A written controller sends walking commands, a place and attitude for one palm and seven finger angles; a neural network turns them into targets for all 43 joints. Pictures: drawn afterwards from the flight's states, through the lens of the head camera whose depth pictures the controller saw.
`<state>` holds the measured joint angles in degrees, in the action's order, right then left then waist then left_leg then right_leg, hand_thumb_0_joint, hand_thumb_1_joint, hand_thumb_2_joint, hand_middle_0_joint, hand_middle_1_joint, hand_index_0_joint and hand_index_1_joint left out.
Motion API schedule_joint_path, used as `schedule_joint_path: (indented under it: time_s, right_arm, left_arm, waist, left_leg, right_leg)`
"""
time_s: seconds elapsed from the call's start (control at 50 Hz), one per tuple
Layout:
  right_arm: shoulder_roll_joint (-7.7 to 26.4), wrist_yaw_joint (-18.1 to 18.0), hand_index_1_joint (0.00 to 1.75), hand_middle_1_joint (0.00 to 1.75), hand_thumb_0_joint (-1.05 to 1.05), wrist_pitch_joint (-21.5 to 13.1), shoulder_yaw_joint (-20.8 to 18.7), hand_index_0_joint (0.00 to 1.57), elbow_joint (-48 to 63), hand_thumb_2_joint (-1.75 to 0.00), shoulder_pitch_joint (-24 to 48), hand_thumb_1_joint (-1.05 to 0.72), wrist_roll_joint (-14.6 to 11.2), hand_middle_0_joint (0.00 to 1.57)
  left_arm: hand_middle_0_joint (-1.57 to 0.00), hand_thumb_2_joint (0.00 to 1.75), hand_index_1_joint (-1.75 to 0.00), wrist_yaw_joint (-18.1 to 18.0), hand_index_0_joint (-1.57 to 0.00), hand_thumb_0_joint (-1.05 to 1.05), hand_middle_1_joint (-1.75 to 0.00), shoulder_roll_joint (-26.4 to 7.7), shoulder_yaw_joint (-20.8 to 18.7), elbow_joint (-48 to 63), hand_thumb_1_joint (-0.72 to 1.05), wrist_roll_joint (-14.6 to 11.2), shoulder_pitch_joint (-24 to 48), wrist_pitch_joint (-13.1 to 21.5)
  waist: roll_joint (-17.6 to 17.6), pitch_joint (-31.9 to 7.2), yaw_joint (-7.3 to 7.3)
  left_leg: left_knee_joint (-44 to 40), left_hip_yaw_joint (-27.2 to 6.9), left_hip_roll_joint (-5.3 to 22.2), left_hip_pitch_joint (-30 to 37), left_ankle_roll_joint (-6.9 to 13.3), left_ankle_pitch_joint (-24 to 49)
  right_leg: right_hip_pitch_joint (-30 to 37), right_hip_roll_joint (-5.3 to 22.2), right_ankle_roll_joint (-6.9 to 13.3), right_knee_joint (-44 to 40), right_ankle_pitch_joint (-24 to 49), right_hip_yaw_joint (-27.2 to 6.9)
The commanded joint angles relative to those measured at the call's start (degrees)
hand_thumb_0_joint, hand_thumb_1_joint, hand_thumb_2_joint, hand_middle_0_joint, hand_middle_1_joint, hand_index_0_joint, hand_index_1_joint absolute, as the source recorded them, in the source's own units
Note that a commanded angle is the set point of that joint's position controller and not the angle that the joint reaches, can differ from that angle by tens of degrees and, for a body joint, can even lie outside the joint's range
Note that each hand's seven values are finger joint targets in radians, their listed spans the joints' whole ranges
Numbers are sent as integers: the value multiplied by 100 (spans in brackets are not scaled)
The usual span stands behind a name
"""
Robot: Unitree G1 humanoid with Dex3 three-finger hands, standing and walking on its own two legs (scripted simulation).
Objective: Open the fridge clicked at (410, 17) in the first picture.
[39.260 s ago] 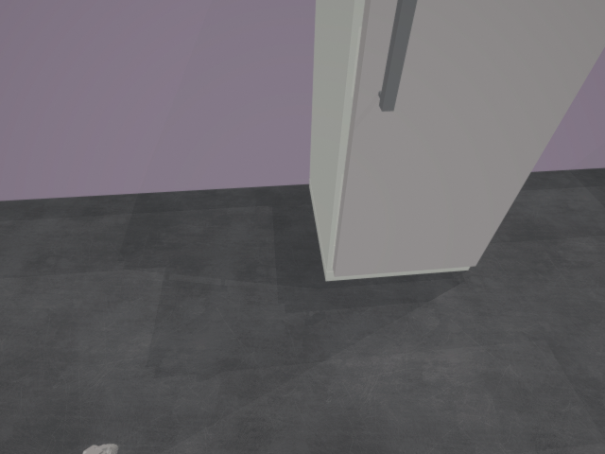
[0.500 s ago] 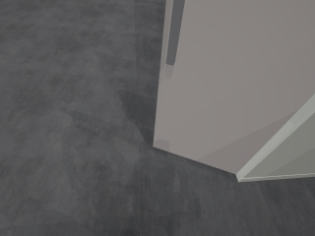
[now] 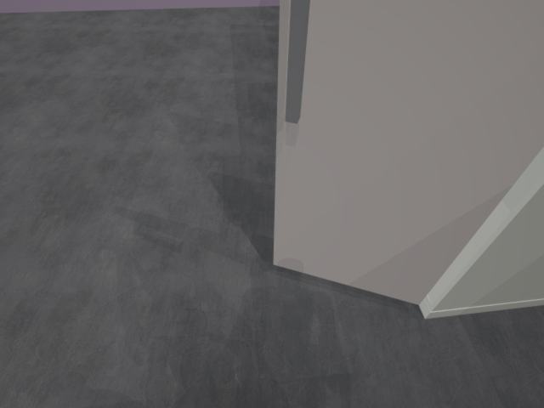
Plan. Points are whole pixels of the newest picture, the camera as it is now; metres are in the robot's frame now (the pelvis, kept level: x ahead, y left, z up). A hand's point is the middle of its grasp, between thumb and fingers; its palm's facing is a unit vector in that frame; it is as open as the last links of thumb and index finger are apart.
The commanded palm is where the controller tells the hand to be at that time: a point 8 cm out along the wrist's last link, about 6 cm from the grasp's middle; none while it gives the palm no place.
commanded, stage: let the arm hang, fingers relaxed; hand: left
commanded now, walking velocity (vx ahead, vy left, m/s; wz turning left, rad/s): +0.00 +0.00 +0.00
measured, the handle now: (302, 18) +0.71 -0.02 +0.26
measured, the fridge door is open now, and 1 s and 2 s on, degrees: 66 66 66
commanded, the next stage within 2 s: look to check the result in 0.24 s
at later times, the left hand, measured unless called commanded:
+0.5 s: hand out of the picture +0.05 +0.20 -0.17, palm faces +0.01 -0.97 -0.26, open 7.4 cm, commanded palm none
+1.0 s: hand out of the picture +0.13 +0.22 -0.15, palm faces -0.02 -0.94 -0.33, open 7.4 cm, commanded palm none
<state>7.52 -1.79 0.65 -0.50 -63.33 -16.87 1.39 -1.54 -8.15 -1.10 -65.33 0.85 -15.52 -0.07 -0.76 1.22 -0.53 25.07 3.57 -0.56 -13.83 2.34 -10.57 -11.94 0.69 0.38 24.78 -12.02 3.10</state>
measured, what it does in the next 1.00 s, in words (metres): stands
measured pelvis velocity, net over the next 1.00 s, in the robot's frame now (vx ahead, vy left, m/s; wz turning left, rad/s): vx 0.04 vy -0.02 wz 0.00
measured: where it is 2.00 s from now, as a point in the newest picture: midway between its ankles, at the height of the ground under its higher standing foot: outside the picture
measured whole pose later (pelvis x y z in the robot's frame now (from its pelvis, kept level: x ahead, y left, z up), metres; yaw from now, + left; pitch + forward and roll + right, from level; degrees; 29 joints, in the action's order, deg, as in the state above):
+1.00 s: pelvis +0.04 -0.02 +0.01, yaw +0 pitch -1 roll +0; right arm 18.6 -0.7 -0.3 -0.2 -64.1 -5.2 1.0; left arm -0.1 -18.2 -1.0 -64.8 0.5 -4.3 1.4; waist -0.4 2.5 -0.9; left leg 17.7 2.9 0.2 -7.2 0.5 -9.8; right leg -5.4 -0.6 1.6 17.5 -11.5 3.5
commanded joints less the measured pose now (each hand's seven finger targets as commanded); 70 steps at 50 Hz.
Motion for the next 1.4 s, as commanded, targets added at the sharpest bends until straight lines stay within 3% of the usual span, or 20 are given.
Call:
schedule_joint_path:
  time_s: [0.0,0.1,0.22,0.34,0.42,0.6,0.72,0.8,1.2,1.38]
  right_arm:
    - [640,-23,30,30,0,-78,-132,20,122,-90,-310,-90,5,20]
    - [736,-28,30,30,0,-108,-134,20,150,-90,-167,-90,-2,20]
    - [944,-19,30,30,0,-137,-162,20,171,-90,-28,-90,-30,20]
    - [1105,1,30,30,0,-128,-176,20,141,-90,198,-90,-23,20]
    - [1312,6,30,30,0,-154,-189,20,148,-90,368,-90,-37,20]
    - [1705,36,30,30,0,-168,-193,20,125,-90,841,-90,-32,20]
    - [1917,53,30,30,0,-196,-184,20,158,-90,1002,-90,-48,20]
    - [2023,57,30,30,0,-199,-169,20,147,-90,1165,-90,-44,20]
    - [2161,40,30,30,0,-196,-144,20,187,-90,1229,-90,-56,20]
    - [2083,25,30,30,0,-170,-151,20,146,-90,1174,-90,-59,20]
  left_arm:
    - [-20,90,-30,-24,-20,0,-30,-655,-104,157,90,22,-263,75]
    - [-20,90,-30,-11,-20,0,-30,-731,-113,171,90,16,-153,98]
    - [-20,90,-30,0,-20,0,-30,-959,-142,212,90,13,38,140]
    - [-20,90,-30,17,-20,0,-30,-1153,-151,216,90,8,275,151]
    - [-20,90,-30,32,-20,0,-30,-1339,-165,229,90,0,402,183]
    - [-20,90,-30,72,-20,0,-30,-1684,-173,245,90,-15,840,206]
    - [-20,90,-30,81,-20,0,-30,-1901,-178,296,90,-15,1029,250]
    - [-20,90,-30,91,-20,0,-30,-1984,-165,306,90,-26,1149,245]
    - [-20,90,-30,63,-20,0,-30,-2123,-167,381,90,-36,1224,266]
    - [-20,90,-30,51,-20,0,-30,-2084,-172,351,90,-39,1159,255]
  waist:
    - [-72,430,9]
    - [-191,334,23]
    - [-12,111,17]
    - [29,112,-1]
    - [62,-70,7]
    - [-63,-50,-2]
    - [93,-364,-15]
    - [3,-330,-12]
    - [51,-543,-20]
    - [111,-376,-19]
  left_leg:
    - [-844,-796,635,-295,47,-834]
    - [-864,-814,664,-256,39,-638]
    - [-743,-767,689,13,26,-126]
    - [-774,-760,688,142,1,-116]
    - [-716,-737,724,347,-5,294]
    - [-898,-777,781,508,-48,322]
    - [-867,-762,815,730,-69,797]
    - [-930,-749,843,791,-93,921]
    - [-884,-667,873,1094,-133,1471]
    - [-879,-622,855,1051,-146,1261]
  right_leg:
    - [-243,432,221,-594,-486,-589]
    - [-86,435,224,-559,-195,-593]
    - [67,503,234,-634,39,-591]
    - [63,551,244,-750,-67,-641]
    - [199,586,249,-760,293,-632]
    - [292,639,243,-935,317,-693]
    - [579,691,235,-933,928,-690]
    - [621,713,224,-948,1095,-682]
    - [963,769,222,-947,1994,-679]
    - [909,758,208,-1011,1980,-698]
